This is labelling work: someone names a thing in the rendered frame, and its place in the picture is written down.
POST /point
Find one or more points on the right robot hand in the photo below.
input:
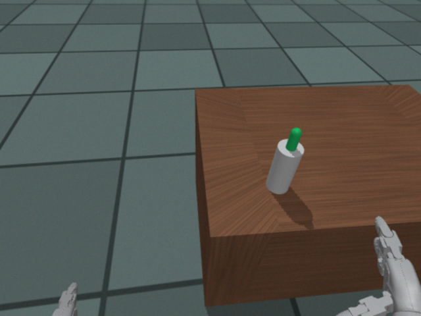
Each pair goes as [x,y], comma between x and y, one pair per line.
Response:
[401,289]

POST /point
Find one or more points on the bottle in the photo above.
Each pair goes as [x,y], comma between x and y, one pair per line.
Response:
[285,162]

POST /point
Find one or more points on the left robot hand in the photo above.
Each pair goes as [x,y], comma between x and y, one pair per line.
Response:
[67,302]

